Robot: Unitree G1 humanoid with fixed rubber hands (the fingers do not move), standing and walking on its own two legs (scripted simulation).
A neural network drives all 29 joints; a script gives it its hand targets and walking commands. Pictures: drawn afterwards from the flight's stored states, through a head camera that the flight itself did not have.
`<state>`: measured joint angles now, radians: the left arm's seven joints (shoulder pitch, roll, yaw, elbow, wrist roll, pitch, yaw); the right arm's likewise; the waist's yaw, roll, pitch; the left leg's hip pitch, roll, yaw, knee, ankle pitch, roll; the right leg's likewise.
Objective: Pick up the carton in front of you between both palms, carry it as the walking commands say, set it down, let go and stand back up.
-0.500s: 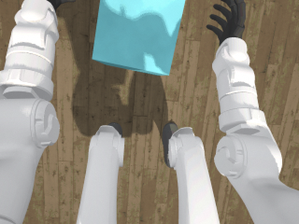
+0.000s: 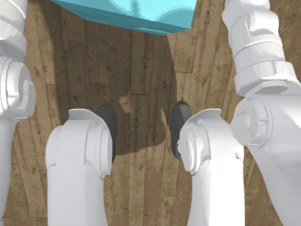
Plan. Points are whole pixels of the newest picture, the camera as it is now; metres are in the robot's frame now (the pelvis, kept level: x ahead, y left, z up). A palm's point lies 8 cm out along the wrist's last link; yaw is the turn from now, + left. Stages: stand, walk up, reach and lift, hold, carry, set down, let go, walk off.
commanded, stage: reach and lift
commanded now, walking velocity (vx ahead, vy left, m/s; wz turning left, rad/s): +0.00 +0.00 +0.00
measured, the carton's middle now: out of the picture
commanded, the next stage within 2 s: none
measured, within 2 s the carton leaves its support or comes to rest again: leaves its support in 0.78 s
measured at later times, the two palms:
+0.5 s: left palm out of the picture +0.57 +0.20 -0.18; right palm out of the picture +0.56 -0.10 -0.18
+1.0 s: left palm out of the picture +0.54 +0.21 -0.09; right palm out of the picture +0.54 -0.09 -0.09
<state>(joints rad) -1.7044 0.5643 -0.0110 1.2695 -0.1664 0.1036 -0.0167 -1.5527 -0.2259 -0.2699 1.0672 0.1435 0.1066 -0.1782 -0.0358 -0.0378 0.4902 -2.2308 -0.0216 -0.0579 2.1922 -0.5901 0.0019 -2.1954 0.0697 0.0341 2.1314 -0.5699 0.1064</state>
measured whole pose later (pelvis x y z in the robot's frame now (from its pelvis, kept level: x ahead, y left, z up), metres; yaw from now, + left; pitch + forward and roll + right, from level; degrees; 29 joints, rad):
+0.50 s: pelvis -0.01 +0.00 +0.00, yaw +1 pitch +33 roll -4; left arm -1.74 0.48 -0.02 1.29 -0.14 0.12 0.00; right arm -1.59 -0.17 -0.29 1.08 0.11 0.10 -0.20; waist -0.01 -0.05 0.51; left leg -2.21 -0.02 -0.07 2.21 -0.58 -0.01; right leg -2.18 0.06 0.02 2.15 -0.56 0.09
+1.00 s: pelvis +0.01 -0.01 +0.01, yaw +2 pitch +41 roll -4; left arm -1.35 0.27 0.18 0.87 0.02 0.34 0.05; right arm -1.22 -0.04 -0.42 0.71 0.02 0.28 -0.22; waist 0.00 -0.05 0.11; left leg -2.25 -0.09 -0.09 2.13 -0.58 -0.05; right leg -2.21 0.13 0.08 2.09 -0.60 0.13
